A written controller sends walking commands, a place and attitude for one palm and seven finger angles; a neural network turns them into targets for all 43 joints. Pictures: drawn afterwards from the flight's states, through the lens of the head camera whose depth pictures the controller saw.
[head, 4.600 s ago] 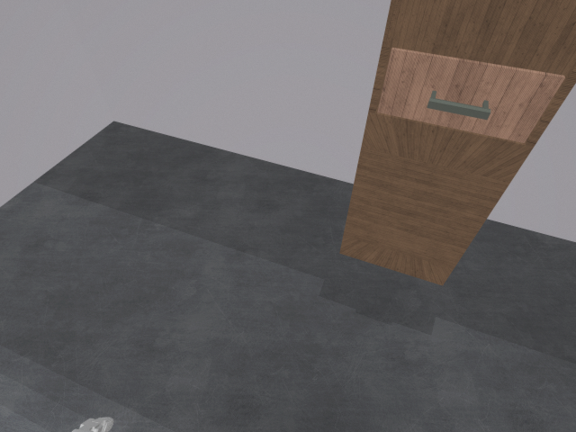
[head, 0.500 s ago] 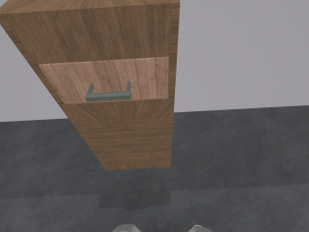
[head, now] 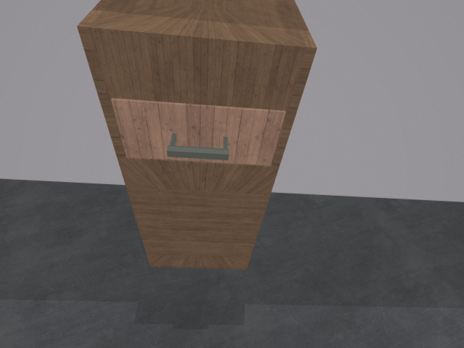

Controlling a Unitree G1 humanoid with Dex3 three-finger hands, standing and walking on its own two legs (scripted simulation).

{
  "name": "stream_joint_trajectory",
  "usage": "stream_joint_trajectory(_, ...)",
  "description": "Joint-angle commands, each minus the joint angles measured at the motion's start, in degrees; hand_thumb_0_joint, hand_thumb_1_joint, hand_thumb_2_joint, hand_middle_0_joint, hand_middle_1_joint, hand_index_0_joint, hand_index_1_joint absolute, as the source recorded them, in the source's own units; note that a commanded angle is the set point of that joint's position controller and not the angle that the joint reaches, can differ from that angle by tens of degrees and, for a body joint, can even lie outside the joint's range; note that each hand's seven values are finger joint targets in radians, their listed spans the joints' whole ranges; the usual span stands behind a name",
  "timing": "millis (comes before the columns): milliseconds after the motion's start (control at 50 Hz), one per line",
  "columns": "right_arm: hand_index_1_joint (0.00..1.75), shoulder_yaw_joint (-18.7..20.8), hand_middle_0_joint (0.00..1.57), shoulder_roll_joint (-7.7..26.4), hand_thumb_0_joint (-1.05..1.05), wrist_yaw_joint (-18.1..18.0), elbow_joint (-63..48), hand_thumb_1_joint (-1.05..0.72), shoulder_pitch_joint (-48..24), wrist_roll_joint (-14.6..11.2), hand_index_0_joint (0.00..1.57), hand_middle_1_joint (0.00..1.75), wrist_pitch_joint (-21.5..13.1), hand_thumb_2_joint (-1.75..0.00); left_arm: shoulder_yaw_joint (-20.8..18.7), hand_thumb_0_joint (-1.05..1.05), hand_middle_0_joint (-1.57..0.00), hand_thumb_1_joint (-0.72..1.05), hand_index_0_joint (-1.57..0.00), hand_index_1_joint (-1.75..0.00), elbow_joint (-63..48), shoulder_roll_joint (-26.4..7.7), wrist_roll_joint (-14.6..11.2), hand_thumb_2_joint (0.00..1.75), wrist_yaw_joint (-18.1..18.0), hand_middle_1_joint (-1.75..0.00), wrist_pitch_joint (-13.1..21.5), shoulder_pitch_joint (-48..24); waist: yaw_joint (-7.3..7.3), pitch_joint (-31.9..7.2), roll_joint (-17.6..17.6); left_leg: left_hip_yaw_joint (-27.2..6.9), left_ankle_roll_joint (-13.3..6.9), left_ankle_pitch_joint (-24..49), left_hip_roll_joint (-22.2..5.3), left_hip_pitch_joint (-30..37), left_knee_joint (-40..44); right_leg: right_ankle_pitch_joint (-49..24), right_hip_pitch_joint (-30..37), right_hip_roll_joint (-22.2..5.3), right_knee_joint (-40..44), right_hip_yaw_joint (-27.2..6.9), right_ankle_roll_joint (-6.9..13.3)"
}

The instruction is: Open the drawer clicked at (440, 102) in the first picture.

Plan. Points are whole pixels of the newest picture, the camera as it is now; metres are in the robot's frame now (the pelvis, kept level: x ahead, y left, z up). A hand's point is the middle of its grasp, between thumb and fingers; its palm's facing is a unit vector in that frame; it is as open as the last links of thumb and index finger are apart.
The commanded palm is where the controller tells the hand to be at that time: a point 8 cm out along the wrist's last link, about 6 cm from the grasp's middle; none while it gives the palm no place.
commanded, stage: come to a stop and stand still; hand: left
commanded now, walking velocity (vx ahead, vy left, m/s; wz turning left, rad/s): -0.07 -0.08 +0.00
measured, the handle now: (199, 146) +0.54 +0.12 +0.01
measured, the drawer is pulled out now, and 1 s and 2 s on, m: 0.00 0.00 0.00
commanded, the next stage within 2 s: look again from close up in 0.70 s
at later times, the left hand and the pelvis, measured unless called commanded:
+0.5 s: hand out of the picture +0.02 +0.13 -0.18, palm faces +0.04 -0.97 -0.23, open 7.2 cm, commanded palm none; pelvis +0.00 -0.05 -0.01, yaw +0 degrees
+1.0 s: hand out of the picture -0.01 +0.14 -0.18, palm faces +0.07 -0.98 -0.21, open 7.4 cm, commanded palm none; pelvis -0.01 -0.04 -0.01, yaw +1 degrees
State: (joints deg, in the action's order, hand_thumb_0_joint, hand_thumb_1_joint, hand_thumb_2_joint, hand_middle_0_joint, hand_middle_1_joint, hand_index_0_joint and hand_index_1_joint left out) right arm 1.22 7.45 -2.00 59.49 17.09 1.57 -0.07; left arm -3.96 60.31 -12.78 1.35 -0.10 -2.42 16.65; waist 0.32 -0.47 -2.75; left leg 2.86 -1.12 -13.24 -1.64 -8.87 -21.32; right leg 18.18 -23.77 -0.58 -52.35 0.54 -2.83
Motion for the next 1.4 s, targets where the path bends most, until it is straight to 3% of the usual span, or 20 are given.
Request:
stream_joint_trajectory(0,0.30,2.3,0.20,10.2,0.00,-1.5,0.6,-0.90,6.0,0.1,0.20,0.30,-1.5,-0.90,0.9,0.00,-0.20,0.90,-0.20,-0.30,-3.6,-0.6,-0.3,0.90,0.3,-0.30,1.4,-4.7,-3.45,1.5,10.6,-11.2,-7.7,28.5,-15.8,10.2,4.8,5.4,-4.5,-2.0,7.8,-0.1,-0.1)
stream_joint_trajectory(80,0.30,2.4,0.20,10.3,0.00,-1.4,2.7,-0.90,4.7,-0.3,0.20,0.30,-0.9,-0.90,1.4,0.00,-0.20,0.90,-0.20,-0.30,-1.1,0.1,-1.0,0.90,-0.3,-0.30,1.6,-2.5,-2.42,-0.6,13.1,-9.3,-6.4,36.2,-13.4,8.7,0.7,3.0,5.2,-0.9,20.8,2.1,1.0)
stream_joint_trajectory(120,0.30,2.3,0.20,9.7,0.00,-1.2,3.8,-0.90,4.6,-0.8,0.20,0.30,-1.0,-0.90,1.5,0.00,-0.20,0.90,-0.20,-0.30,1.3,0.0,-0.9,0.90,-0.7,-0.30,2.2,1.6,-0.53,-2.2,10.7,-7.9,-3.7,29.9,-11.1,4.9,-2.4,-9.7,14.0,-1.4,32.3,2.7,1.4)
stream_joint_trajectory(160,0.30,1.4,0.20,5.4,0.00,-0.7,4.3,-0.90,5.1,-1.4,0.20,0.30,-1.4,-0.90,1.5,0.00,-0.20,0.90,-0.20,-0.30,3.4,-2.6,-0.8,0.90,-1.6,-0.30,3.1,3.3,-0.65,-2.8,2.2,-3.0,0.6,12.1,-6.4,-5.9,-4.3,-24.6,24.8,-9.6,31.7,-3.7,3.9)
stream_joint_trajectory(180,0.30,0.8,0.20,3.3,0.00,-0.3,4.3,-0.90,4.3,-1.4,0.20,0.30,-1.2,-0.90,1.8,0.00,-0.20,0.90,-0.20,-0.30,3.7,-3.0,-0.9,0.90,-1.9,-0.30,3.2,2.8,-0.72,-1.8,0.6,-1.8,1.6,4.8,-4.2,-7.2,-3.0,-28.5,24.1,-12.3,30.9,-4.4,5.6)
stream_joint_trajectory(200,0.30,0.4,0.20,2.7,0.00,-0.5,4.6,-0.90,3.6,-1.0,0.20,0.30,-0.7,-0.90,1.5,0.00,-0.20,0.90,-0.20,-0.30,4.0,-3.1,-0.9,0.90,-2.0,-0.30,3.5,2.6,-0.67,-1.1,-6.1,-0.4,2.4,2.1,-3.2,-5.9,-2.9,-29.9,21.6,-11.7,31.0,-5.6,6.8)
stream_joint_trajectory(220,0.30,0.3,0.20,3.2,0.00,-0.6,5.1,-0.90,3.9,-0.9,0.20,0.30,-0.5,-0.90,1.9,0.00,-0.20,0.90,-0.20,-0.30,4.3,-2.5,-1.0,0.90,-2.1,-0.30,3.7,2.0,-0.83,0.1,-7.7,-0.1,2.5,0.8,-3.3,-4.4,-2.8,-29.6,19.5,-11.6,32.1,-5.4,7.1)
stream_joint_trajectory(280,0.30,0.0,0.20,2.8,0.00,-0.5,7.1,-0.90,5.0,-0.9,0.20,0.30,-0.4,-0.90,2.6,0.00,-0.20,0.90,-0.20,-0.30,4.3,-0.6,-1.2,0.90,-2.2,-0.30,3.4,0.3,-1.26,3.7,0.2,-1.6,2.1,8.9,-4.6,-1.3,0.6,-22.6,15.8,-7.3,31.7,-2.4,5.4)
stream_joint_trajectory(320,0.30,-0.2,0.20,3.2,0.00,-0.6,7.6,-0.90,4.6,-0.9,0.20,0.30,-0.5,-0.90,2.7,0.00,-0.20,0.90,-0.20,-0.30,4.3,-0.4,-1.4,0.90,-2.2,-0.30,3.3,0.9,-0.60,4.9,2.1,-2.0,1.8,10.3,-5.1,-1.6,0.9,-20.6,15.9,-6.5,32.2,-2.1,4.7)
stream_joint_trajectory(460,0.30,-0.1,0.20,3.4,0.00,-0.5,7.2,-0.90,3.7,-0.8,0.20,0.30,-0.1,-0.90,2.7,0.00,-0.20,0.90,-0.20,-0.30,4.0,-0.6,-1.2,0.90,-2.3,-0.30,3.3,1.5,-0.73,5.9,1.0,-1.4,1.9,6.3,-4.7,-0.4,1.1,-14.4,13.6,-6.3,35.2,-3.3,4.6)
stream_joint_trajectory(760,0.30,-0.2,0.20,4.0,0.00,-0.6,6.6,-0.90,2.8,-0.8,0.20,0.30,-0.2,-0.90,2.7,0.00,-0.20,0.90,-0.20,-0.30,4.7,-0.2,-1.1,0.90,-2.4,-0.30,3.9,4.1,-0.62,4.3,1.9,-1.0,2.0,6.6,-4.6,1.5,0.8,-15.5,13.7,-6.3,36.2,-4.0,4.6)
stream_joint_trajectory(780,0.30,0.4,0.20,9.0,0.00,0.2,-0.9,-0.90,-0.5,-0.4,0.20,0.30,0.1,-0.90,3.2,0.00,-0.20,0.90,-0.20,-0.30,0.1,-8.8,0.3,0.90,-2.7,-0.30,5.0,5.1,-1.35,11.9,-1.7,-3.9,1.8,4.2,-2.4,-2.4,-4.2,-20.1,9.9,-5.5,35.3,-4.3,2.3)
stream_joint_trajectory(800,0.30,1.1,0.20,8.5,0.00,-0.3,-2.0,-0.90,2.2,-0.1,0.20,0.30,-1.2,-0.90,1.6,0.00,-0.20,0.90,-0.20,-0.30,0.2,-5.9,-0.2,0.90,-2.7,-0.30,5.4,4.1,-1.89,0.2,7.3,-2.7,1.4,3.7,-3.1,-2.3,-6.1,-22.6,14.8,-9.3,30.1,-6.5,5.0)
stream_joint_trajectory(820,0.30,1.3,0.20,7.7,0.00,-0.7,-1.9,-0.90,2.5,0.0,0.20,0.30,-1.7,-0.90,1.6,0.00,-0.20,0.90,-0.20,-0.30,-0.7,-6.2,-0.4,0.90,-2.5,-0.30,5.7,4.1,-1.52,-6.8,8.7,-2.9,0.9,5.6,-2.5,-1.5,-8.0,-28.4,18.8,-9.4,28.6,-6.7,6.8)
stream_joint_trajectory(880,0.30,1.0,0.20,6.8,0.00,-0.6,-3.5,-0.90,2.1,-0.3,0.20,0.30,-1.2,-0.90,1.8,0.00,-0.20,0.90,-0.20,-0.30,-1.4,-4.9,-0.1,0.90,-2.5,-0.30,5.4,5.4,-0.63,-2.9,-3.7,-1.7,0.4,-0.8,-1.2,-6.7,-10.6,-31.3,18.5,-10.6,30.2,-8.1,7.7)
stream_joint_trajectory(900,0.30,1.5,0.20,7.8,0.00,-0.6,-3.6,-0.90,1.9,-0.5,0.20,0.30,-1.0,-0.90,1.5,0.00,-0.20,0.90,-0.20,-0.30,-1.7,-5.2,0.0,0.90,-2.5,-0.30,5.2,4.5,-0.87,-0.1,-5.3,-2.0,0.1,-1.7,-1.8,-6.9,-10.8,-26.4,15.7,-10.7,31.0,-7.2,8.0)
stream_joint_trajectory(960,0.30,1.7,0.20,9.2,0.00,-0.4,-3.8,-0.90,1.9,-0.5,0.20,0.30,-1.1,-0.90,1.5,0.00,-0.20,0.90,-0.20,-0.30,-3.4,-5.6,-0.2,0.90,-2.3,-0.30,4.7,2.3,-1.56,3.6,-1.5,-2.5,-0.3,3.8,-2.6,-4.2,-7.2,-17.5,10.2,-8.1,30.9,-5.2,7.7)
stream_joint_trajectory(1040,0.30,1.2,0.20,10.6,0.00,0.0,-3.6,-0.90,0.3,-0.5,0.20,0.30,-1.4,-0.90,2.0,0.00,-0.20,0.90,-0.20,-0.30,-4.3,-5.9,-0.5,0.90,-2.1,-0.30,4.0,1.9,-0.48,5.3,4.8,-4.0,-0.6,9.7,-4.5,-4.7,-3.8,-13.9,10.6,-5.1,28.4,-2.2,5.5)
stream_joint_trajectory(1140,0.30,0.5,0.20,11.2,0.00,0.4,-4.0,-0.90,-1.7,-0.4,0.20,0.30,-1.2,-0.90,2.8,0.00,-0.20,0.90,-0.20,-0.30,-4.7,-5.8,-0.6,0.90,-1.9,-0.30,3.2,1.5,0.11,5.7,4.3,-4.9,-0.8,4.1,-4.8,-6.4,-0.6,-7.5,11.5,-4.7,29.8,-2.2,4.3)
stream_joint_trajectory(1380,0.30,0.3,0.20,10.8,0.00,1.1,-2.3,-0.90,-0.9,-0.7,0.20,0.30,-1.0,-0.90,3.6,0.00,-0.20,0.90,-0.20,-0.30,-3.9,-4.2,-0.2,0.90,-2.0,-0.30,2.7,2.7,0.14,4.8,3.1,-7.1,-1.1,-5.1,-5.6,-7.9,5.7,-6.8,13.4,-4.7,29.9,-0.9,2.6)
